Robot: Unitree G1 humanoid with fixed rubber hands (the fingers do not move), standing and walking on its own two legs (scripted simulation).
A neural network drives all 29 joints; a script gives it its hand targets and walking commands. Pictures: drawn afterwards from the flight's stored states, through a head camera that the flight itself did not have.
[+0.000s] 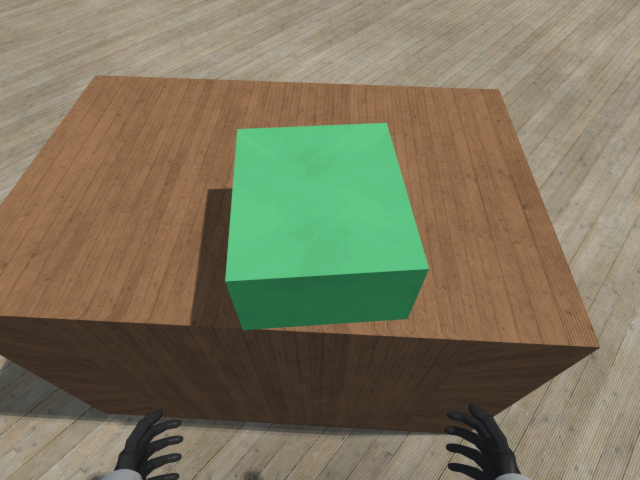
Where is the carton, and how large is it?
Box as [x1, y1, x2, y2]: [225, 123, 428, 329]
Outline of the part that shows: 386,123 237,129 225,282 243,329 407,318 428,267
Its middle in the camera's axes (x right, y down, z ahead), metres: +0.00 -0.03 +0.65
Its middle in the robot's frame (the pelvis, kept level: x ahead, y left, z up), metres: +0.49 +0.04 -0.03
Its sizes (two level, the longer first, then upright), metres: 0.305 0.261 0.148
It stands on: a pedestal, 0.67 m high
